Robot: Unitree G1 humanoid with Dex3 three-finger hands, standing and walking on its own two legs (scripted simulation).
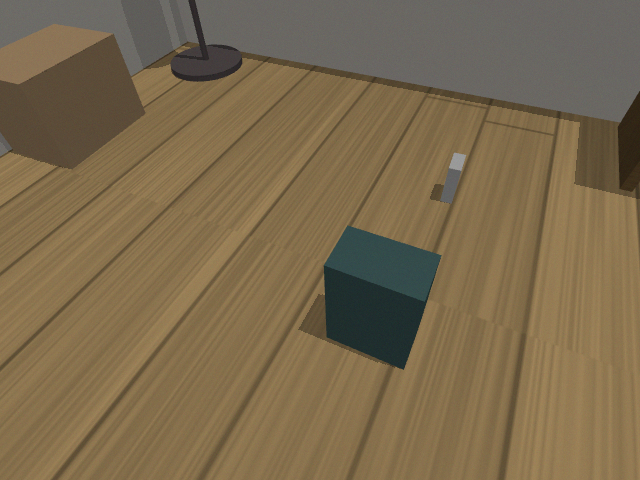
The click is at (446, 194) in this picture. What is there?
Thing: carton on end
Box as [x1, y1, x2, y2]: [440, 153, 465, 203]
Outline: 463,154 453,154 440,199 442,201 451,203 465,155
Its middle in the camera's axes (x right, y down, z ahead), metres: +0.60 -0.29 +1.78
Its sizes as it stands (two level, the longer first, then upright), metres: 0.119 0.053 0.190
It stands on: the floor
